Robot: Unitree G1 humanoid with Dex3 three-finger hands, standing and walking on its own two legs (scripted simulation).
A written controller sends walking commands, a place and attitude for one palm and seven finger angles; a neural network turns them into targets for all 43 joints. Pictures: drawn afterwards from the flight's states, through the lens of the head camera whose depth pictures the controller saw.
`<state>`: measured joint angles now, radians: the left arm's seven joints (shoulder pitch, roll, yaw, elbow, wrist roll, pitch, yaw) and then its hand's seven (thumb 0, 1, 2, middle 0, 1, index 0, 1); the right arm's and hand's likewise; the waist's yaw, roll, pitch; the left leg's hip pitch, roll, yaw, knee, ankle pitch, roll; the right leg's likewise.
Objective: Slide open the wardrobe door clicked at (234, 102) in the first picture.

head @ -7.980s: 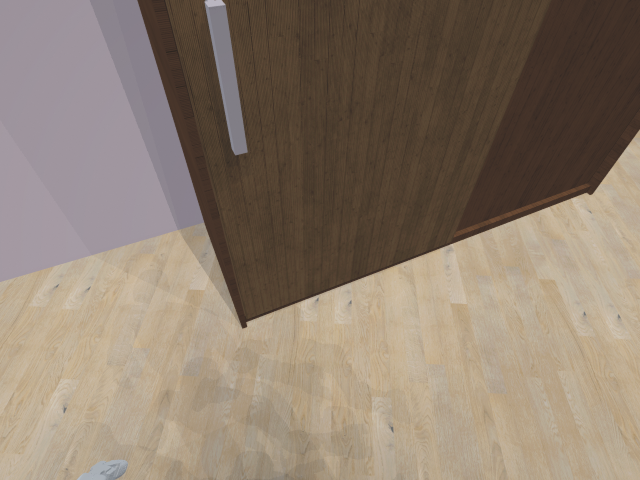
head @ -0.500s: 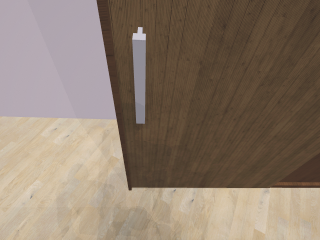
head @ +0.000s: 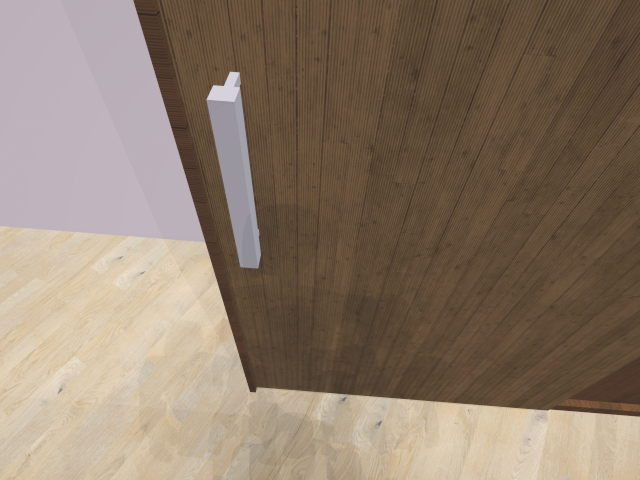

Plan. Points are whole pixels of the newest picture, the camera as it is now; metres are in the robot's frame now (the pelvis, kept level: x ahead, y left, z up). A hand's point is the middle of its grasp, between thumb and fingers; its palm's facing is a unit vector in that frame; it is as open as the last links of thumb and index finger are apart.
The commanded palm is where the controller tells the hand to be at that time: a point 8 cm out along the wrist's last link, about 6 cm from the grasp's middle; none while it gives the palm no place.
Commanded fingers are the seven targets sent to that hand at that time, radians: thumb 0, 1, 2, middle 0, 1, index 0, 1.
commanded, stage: come to a stop and stand still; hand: left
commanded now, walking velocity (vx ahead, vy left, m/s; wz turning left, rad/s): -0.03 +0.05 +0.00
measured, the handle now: (243, 184) +0.42 +0.14 +0.14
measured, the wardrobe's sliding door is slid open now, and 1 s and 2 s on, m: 0.00 0.00 0.00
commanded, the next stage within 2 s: look again from close up in 1.18 s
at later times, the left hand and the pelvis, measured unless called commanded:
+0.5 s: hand out of the picture +0.03 +0.20 -0.16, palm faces -0.01 -0.97 -0.25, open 7.4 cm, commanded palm none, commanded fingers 0.00 0.90 0.90 -0.20 -0.30 -0.20 -0.30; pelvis +0.00 +0.02 +0.01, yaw -2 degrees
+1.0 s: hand out of the picture +0.01 +0.18 -0.16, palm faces -0.03 -0.98 -0.20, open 7.3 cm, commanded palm none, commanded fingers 0.00 0.90 0.90 -0.20 -0.30 -0.20 -0.30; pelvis +0.01 +0.01 +0.01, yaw -3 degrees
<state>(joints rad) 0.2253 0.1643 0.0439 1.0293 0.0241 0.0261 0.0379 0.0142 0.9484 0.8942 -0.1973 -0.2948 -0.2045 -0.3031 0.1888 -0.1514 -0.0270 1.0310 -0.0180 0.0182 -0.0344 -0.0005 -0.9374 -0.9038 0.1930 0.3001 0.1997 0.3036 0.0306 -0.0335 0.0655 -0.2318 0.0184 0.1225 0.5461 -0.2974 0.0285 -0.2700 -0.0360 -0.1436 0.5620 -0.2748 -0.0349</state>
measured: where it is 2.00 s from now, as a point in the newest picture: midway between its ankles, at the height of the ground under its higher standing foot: outside the picture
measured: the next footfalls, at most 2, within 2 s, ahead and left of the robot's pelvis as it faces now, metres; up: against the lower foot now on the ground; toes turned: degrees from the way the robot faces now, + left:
none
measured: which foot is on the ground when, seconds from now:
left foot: down 0.00-1.00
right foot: down 0.00-1.00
